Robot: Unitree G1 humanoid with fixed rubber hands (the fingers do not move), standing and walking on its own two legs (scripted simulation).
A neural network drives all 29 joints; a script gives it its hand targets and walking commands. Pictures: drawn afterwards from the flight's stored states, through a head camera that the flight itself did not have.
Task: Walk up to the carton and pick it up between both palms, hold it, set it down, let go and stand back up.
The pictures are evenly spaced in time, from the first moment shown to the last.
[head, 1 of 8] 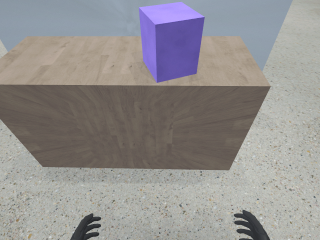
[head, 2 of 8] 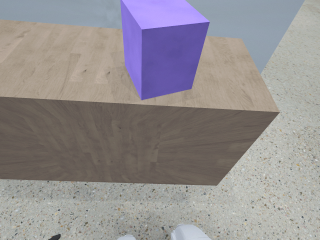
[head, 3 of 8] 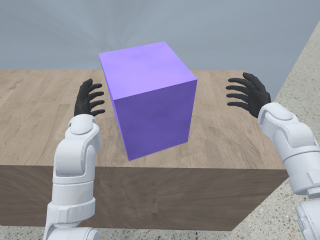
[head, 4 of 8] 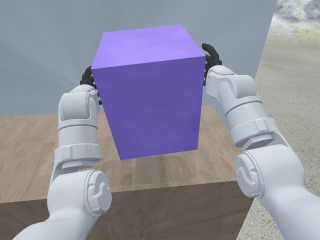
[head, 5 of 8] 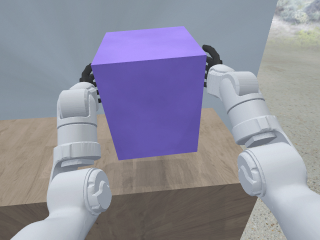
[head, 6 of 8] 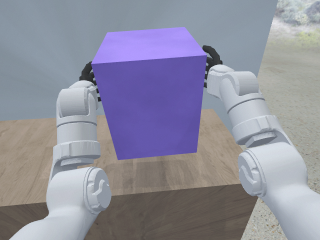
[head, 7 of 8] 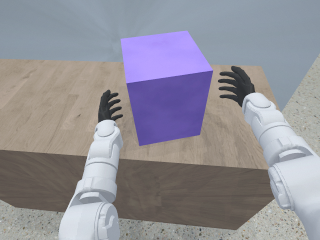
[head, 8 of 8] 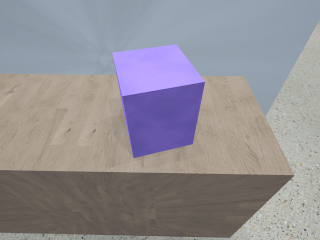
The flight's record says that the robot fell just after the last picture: no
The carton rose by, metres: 0.25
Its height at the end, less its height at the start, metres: +0.00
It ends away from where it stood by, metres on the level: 0.04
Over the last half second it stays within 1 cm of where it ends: yes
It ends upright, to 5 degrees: yes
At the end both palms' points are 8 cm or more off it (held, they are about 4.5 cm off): yes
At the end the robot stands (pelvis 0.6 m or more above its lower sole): yes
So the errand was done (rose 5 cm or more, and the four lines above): yes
